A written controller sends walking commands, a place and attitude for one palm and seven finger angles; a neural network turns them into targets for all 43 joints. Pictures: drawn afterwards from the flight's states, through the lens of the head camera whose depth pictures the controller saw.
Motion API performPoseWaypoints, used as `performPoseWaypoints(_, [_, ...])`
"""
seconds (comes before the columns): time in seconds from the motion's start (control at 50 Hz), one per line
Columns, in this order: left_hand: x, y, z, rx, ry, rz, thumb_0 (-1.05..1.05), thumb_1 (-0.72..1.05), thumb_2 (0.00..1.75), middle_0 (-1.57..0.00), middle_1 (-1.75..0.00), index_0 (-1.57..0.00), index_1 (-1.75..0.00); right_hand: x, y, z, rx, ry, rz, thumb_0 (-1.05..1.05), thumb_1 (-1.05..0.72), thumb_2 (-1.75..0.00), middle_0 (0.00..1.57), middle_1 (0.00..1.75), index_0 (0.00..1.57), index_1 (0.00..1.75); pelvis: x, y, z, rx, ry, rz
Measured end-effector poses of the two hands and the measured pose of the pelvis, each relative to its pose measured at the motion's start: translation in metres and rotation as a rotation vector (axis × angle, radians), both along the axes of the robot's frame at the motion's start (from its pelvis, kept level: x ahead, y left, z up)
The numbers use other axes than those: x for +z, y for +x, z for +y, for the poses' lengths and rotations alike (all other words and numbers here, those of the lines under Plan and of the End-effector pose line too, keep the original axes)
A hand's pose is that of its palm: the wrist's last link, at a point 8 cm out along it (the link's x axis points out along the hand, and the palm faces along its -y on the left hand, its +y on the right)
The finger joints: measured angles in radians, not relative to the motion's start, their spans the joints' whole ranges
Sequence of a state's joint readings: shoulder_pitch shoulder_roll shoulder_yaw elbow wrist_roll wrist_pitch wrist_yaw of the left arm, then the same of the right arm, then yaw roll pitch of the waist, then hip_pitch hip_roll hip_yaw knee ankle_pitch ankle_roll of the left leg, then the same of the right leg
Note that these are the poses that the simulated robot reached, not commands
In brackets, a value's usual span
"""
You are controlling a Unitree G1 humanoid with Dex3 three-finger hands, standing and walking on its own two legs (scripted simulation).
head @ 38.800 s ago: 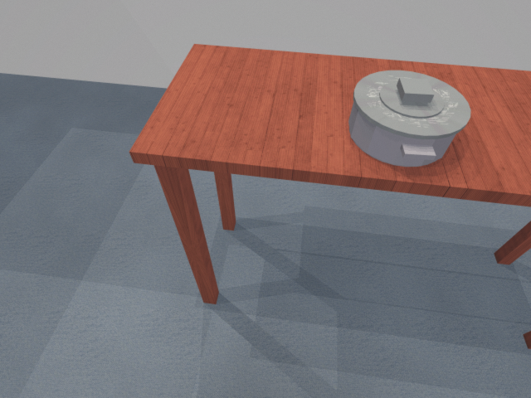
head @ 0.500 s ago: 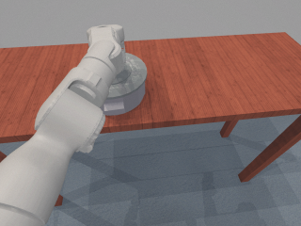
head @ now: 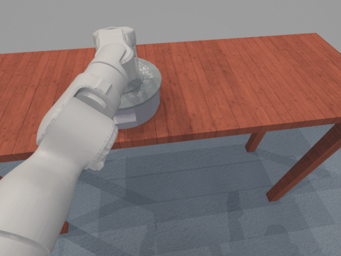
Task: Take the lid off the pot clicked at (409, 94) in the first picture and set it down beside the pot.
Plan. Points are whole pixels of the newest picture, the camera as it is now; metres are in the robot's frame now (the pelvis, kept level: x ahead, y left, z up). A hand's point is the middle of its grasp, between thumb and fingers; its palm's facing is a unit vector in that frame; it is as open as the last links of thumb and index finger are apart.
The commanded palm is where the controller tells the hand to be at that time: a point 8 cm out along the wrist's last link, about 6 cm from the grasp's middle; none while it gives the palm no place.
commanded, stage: close the fingers and squeeze the knob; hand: left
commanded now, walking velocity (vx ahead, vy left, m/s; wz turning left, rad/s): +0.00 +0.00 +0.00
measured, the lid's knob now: (119, 73) +0.53 +0.08 +0.15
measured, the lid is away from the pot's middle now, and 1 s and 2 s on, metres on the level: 0.01 0.00 0.00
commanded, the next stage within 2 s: lift the lid straight up in 0.06 s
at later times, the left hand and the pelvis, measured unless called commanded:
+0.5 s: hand (119, 62) +0.52 +0.07 +0.19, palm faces -0.37 -0.08 -0.92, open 3.1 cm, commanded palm +0.51 +0.07 +0.25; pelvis +0.03 +0.00 +0.00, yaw +0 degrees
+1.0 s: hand (114, 52) +0.50 +0.08 +0.23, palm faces -0.31 -0.08 -0.95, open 3.1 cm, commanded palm +0.49 +0.07 +0.29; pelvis +0.02 +0.00 +0.01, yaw +1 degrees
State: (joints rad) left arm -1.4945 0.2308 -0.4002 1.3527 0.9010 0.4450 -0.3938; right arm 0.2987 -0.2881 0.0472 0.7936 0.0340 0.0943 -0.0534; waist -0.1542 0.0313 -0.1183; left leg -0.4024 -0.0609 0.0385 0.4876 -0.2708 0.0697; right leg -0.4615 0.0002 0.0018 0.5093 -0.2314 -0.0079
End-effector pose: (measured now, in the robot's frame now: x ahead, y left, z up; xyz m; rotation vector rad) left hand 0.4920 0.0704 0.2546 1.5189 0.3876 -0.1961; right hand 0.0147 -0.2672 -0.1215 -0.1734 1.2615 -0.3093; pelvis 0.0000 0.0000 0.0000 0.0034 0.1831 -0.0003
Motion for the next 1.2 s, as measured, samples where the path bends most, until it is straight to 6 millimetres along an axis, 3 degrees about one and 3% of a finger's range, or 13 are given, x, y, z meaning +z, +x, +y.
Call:
performPoseWaypoints(0.32, [-0.006,0.02,0.004,-0.018,-0.01,-0.018,0.0,0.9,0.67,-0.94,-1.22,-1.23,-1.12,-0.001,0.009,0.002,-0.009,0.009,0.01,0.01,-0.9,-0.9,0.21,0.3,0.2,0.3,0.0,0.013,0.001,-0.005,-0.002,0.023])
performPoseWaypoints(0.64, [-0.005,0.027,0.005,-0.055,-0.059,0.013,0.0,0.95,0.67,-1.02,-1.21,-1.27,-1.13,-0.001,0.067,0.016,0.057,0.054,-0.092,0.01,-0.9,-0.9,0.2,0.3,0.2,0.3,0.003,0.032,0.003,0.006,-0.005,0.014])
performPoseWaypoints(0.84, [0.014,0.018,0.014,-0.031,-0.061,-0.031,0.0,0.95,0.67,-1.01,-1.19,-1.28,-1.13,0.002,0.092,0.022,0.099,0.075,-0.158,0.01,-0.9,-0.9,0.2,0.3,0.2,0.3,0.005,0.031,0.003,0.009,-0.002,-0.011])
performPoseWaypoints(1.02, [0.034,0.0,0.011,-0.036,-0.057,-0.064,0.0,0.95,0.67,-1.02,-1.19,-1.28,-1.13,0.007,0.091,0.02,0.12,0.064,-0.18,0.01,-0.9,-0.9,0.2,0.3,0.2,0.3,0.006,0.02,0.002,0.02,0.0,-0.042])
performPoseWaypoints(1.2, [0.052,-0.007,0.008,-0.008,-0.05,-0.097,0.0,0.95,0.67,-1.02,-1.19,-1.28,-1.13,0.006,0.063,0.015,0.083,0.048,-0.161,0.01,-0.9,-0.9,0.2,0.3,0.2,0.3,0.007,0.008,0.002,0.007,0.003,-0.052])
